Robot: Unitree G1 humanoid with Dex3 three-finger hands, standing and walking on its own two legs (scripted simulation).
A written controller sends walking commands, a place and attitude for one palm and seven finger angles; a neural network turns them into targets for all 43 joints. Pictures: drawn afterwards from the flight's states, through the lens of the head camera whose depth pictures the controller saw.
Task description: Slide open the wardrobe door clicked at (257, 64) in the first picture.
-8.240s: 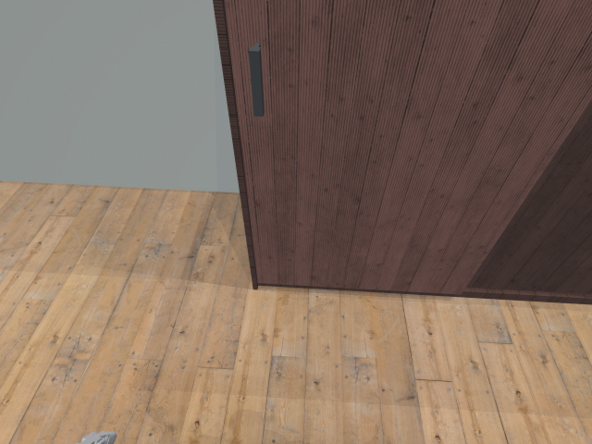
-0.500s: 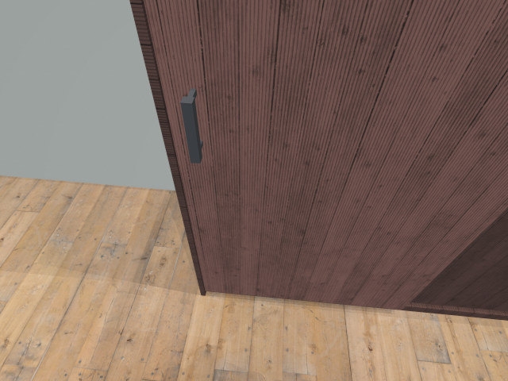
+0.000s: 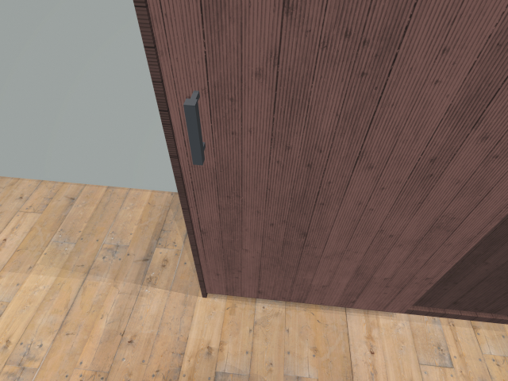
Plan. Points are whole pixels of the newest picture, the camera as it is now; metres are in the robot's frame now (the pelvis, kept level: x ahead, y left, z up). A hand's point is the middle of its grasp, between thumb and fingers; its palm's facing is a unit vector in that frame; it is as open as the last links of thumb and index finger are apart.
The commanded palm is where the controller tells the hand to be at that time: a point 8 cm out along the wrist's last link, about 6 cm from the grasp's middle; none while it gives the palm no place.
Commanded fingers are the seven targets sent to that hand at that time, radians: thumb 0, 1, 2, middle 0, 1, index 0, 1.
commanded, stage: shuffle to correct the standing spot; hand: left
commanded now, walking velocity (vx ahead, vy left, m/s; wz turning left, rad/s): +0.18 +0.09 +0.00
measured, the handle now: (197, 128) +0.54 +0.16 +0.11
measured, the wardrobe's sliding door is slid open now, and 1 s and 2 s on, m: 0.00 0.00 0.00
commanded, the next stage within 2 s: come to a stop and stand still in 0.14 s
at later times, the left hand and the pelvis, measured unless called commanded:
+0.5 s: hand out of the picture +0.03 +0.20 -0.19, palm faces +0.04 -0.98 -0.18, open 7.4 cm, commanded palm none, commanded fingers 0.00 0.90 0.90 -0.20 -0.30 -0.20 -0.30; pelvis +0.05 +0.03 -0.01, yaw +0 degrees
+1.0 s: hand out of the picture +0.01 +0.20 -0.18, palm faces +0.03 -0.98 -0.21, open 7.3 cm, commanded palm none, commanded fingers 0.00 0.90 0.90 -0.20 -0.30 -0.20 -0.30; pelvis -0.02 +0.02 -0.01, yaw -1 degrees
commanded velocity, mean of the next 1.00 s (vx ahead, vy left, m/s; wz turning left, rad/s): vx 0.01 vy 0.00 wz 0.00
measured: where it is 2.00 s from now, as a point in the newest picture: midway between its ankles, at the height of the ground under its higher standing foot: outside the picture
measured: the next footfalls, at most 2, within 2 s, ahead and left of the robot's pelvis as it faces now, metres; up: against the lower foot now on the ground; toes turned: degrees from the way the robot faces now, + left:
none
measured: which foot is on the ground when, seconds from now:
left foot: down 0.00-1.00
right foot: down 0.00-1.00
